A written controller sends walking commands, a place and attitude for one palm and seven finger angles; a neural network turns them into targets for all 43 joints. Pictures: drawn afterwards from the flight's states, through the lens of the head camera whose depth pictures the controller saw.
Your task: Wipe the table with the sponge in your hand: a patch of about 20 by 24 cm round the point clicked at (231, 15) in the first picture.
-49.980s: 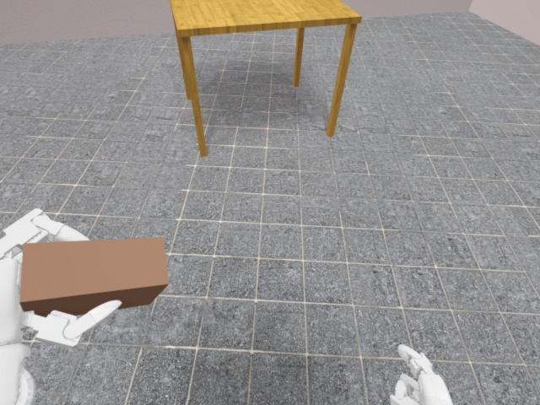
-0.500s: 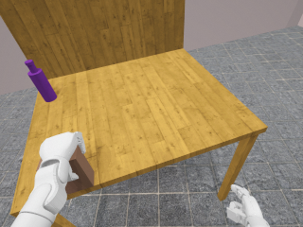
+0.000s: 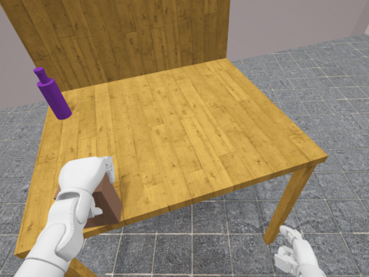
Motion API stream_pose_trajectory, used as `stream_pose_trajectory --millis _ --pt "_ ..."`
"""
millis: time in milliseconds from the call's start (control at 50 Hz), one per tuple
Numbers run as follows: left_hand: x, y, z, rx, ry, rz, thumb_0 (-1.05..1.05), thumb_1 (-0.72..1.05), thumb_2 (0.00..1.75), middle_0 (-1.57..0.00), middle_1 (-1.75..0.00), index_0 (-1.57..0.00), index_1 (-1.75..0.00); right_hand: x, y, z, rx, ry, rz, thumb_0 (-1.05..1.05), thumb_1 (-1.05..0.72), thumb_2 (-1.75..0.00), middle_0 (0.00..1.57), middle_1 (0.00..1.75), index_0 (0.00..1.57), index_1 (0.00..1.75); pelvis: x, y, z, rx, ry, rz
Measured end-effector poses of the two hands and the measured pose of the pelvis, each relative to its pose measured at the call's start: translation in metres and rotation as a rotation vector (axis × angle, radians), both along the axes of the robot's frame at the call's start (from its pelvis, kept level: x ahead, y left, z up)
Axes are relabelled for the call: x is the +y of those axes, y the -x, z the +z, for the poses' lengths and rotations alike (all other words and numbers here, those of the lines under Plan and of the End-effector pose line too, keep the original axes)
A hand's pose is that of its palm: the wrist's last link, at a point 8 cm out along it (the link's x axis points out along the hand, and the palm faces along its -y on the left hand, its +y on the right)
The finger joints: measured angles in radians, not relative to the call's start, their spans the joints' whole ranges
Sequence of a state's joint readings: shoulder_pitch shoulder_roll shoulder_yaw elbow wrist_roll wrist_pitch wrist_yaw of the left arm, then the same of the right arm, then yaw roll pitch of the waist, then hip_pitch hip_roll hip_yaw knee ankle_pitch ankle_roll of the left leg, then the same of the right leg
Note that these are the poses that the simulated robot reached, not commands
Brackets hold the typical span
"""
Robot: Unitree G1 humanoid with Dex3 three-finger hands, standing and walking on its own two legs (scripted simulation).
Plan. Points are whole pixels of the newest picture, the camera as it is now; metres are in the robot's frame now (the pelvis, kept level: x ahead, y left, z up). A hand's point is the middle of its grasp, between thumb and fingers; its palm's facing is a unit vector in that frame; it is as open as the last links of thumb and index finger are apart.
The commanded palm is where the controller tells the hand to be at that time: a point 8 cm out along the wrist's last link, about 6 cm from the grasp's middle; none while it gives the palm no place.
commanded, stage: move the sponge above the wiping area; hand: left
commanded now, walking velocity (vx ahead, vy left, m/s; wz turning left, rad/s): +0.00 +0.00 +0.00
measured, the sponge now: (95, 206) +0.26 +0.27 -0.01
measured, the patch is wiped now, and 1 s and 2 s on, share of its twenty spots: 0.00 0.00 0.05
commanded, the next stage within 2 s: lower the sponge onto the table in 0.54 s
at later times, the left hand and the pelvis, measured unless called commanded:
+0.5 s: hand (87, 174) +0.29 +0.26 +0.09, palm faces +0.08 -0.07 -0.99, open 9.6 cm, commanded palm +0.25 +0.28 +0.14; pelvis +0.00 +0.00 +0.00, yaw -1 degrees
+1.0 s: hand (75, 172) +0.29 +0.29 +0.09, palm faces +0.08 -0.05 -1.00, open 9.6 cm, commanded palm +0.25 +0.28 +0.14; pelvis +0.00 +0.00 +0.00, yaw +0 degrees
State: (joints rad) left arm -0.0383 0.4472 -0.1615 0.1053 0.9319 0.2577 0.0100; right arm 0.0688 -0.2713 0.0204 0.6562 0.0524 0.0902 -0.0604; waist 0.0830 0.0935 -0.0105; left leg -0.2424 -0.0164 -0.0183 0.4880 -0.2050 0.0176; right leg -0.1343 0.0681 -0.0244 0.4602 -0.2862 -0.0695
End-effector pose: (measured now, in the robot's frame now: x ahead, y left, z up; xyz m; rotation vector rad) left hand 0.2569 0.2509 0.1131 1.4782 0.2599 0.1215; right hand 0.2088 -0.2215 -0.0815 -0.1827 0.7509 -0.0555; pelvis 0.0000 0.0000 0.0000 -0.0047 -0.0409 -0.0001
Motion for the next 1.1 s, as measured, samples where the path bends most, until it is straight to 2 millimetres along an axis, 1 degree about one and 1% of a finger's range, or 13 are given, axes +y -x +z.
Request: stream_pose_trajectory --millis 60,120,220,280,340,420,480,540,640,740,840,980,1100 --pt "0.002 -0.002 0.017 -0.111 -0.026 -0.01 0.0 -0.5 1.07 -0.79 -1.4 -0.8 -1.4 0.0 0.005 -0.003 0.017 -0.003 -0.008 0.01 -0.9 -0.9 0.2 0.3 0.2 0.3 0.0 0.0 0.0 0.0 -0.002 -0.01" --pt "0.017 -0.006 0.031 -0.18 -0.043 0.09 0.0 -0.5 1.07 -0.79 -1.4 -0.8 -1.4 0.0 0.009 -0.007 0.04 -0.023 -0.013 0.01 -0.9 -0.9 0.2 0.3 0.2 0.3 -0.001 0.001 0.0 0.004 -0.003 -0.009" --pt "0.042 -0.01 0.024 -0.081 -0.05 0.275 0.0 -0.5 1.07 -0.79 -1.4 -0.8 -1.4 0.0 0.011 -0.011 0.065 -0.049 -0.022 0.01 -0.9 -0.9 0.2 0.3 0.2 0.3 -0.002 0.003 0.001 0.012 -0.004 -0.001" --pt "0.036 -0.01 0.007 0.021 -0.023 0.259 0.0 -0.49 1.07 -0.79 -1.4 -0.79 -1.41 -0.001 0.01 -0.009 0.052 -0.045 -0.024 0.01 -0.9 -0.9 0.2 0.3 0.2 0.3 -0.001 0.003 0.001 0.013 -0.001 0.006" --pt "0.016 -0.01 -0.006 0.07 0.017 0.141 0.0 -0.49 1.07 -0.79 -1.41 -0.8 -1.41 -0.003 0.008 -0.007 0.032 -0.026 -0.022 0.01 -0.9 -0.9 0.2 0.3 0.2 0.3 0.0 0.001 0.001 0.011 0.0 0.006" --pt "-0.001 -0.009 0.002 -0.018 0.001 -0.008 0.0 -0.5 1.07 -0.79 -1.4 -0.8 -1.4 -0.005 0.006 -0.003 0.014 -0.003 -0.025 0.01 -0.9 -0.9 0.2 0.3 0.2 0.3 -0.001 -0.002 0.0 0.007 -0.001 -0.007" --pt "0.005 -0.008 0.019 -0.127 -0.019 0.008 0.0 -0.5 1.07 -0.79 -1.4 -0.8 -1.4 -0.005 0.005 -0.003 0.018 -0.008 -0.025 0.01 -0.9 -0.9 0.2 0.3 0.2 0.3 -0.001 -0.004 0.0 0.006 -0.003 -0.018" --pt "0.025 -0.006 0.031 -0.183 -0.034 0.126 0.0 -0.5 1.07 -0.79 -1.4 -0.8 -1.4 -0.004 0.004 -0.003 0.029 -0.027 -0.022 0.01 -0.9 -0.9 0.2 0.3 0.2 0.3 -0.002 -0.004 0.001 0.006 -0.005 -0.022" --pt "0.052 0.006 0.02 -0.067 -0.03 0.315 0.0 -0.5 1.07 -0.79 -1.41 -0.8 -1.41 -0.004 -0.002 -0.002 0.03 -0.045 -0.015 0.01 -0.9 -0.9 0.2 0.3 0.2 0.3 -0.002 -0.003 0.001 0.006 -0.004 -0.007" --pt "0.032 0.012 -0.008 0.079 0.021 0.199 0.0 -0.5 1.06 -0.79 -1.41 -0.8 -1.41 -0.001 -0.01 0.002 -0.006 -0.013 0.008 0.01 -0.9 -0.9 0.2 0.3 0.2 0.3 0.0 0.0 0.0 0.0 0.003 0.016" --pt "0.007 0.005 0.006 -0.035 -0.011 -0.005 0.0 -0.5 1.06 -0.79 -1.41 -0.8 -1.4 0.007 -0.011 0.003 -0.022 0.005 0.02 0.01 -0.9 -0.9 0.2 0.3 0.2 0.3 0.0 0.001 0.0 -0.001 0.003 0.008" --pt "0.03 -0.009 0.03 -0.164 -0.041 0.168 0.0 -0.5 1.06 -0.79 -1.41 -0.8 -1.4 0.012 0.0 -0.004 0.032 -0.051 0.008 0.01 -0.9 -0.9 0.2 0.3 0.2 0.3 -0.001 0.001 0.001 0.013 -0.002 -0.009" --pt "0.034 -0.002 0.005 0.006 -0.011 0.251 0.0 -0.5 1.06 -0.79 -1.41 -0.8 -1.41 0.005 0.005 -0.007 0.044 -0.06 -0.009 0.01 -0.9 -0.9 0.2 0.3 0.2 0.3 0.002 0.0 0.001 0.013 0.0 0.001"
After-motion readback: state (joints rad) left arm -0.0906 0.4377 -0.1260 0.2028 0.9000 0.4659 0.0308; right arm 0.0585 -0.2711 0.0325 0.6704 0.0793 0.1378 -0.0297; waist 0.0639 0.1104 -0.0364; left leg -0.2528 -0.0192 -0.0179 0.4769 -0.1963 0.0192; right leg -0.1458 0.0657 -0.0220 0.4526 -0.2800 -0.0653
